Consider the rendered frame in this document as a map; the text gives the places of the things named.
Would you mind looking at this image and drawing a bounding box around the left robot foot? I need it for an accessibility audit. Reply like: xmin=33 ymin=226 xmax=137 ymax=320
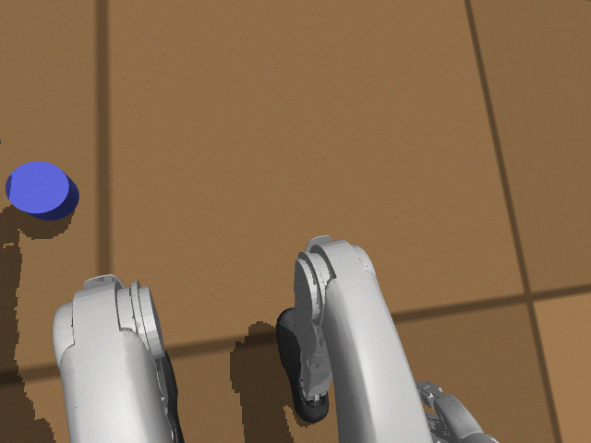
xmin=161 ymin=351 xmax=185 ymax=443

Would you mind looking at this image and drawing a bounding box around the right robot foot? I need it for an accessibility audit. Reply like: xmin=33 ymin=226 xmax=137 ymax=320
xmin=276 ymin=307 xmax=329 ymax=423

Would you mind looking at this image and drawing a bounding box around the tin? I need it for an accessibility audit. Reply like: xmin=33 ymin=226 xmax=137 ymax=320
xmin=6 ymin=162 xmax=79 ymax=221

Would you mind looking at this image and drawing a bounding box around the right robot hand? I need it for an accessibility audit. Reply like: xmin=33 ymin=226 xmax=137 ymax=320
xmin=415 ymin=381 xmax=484 ymax=443

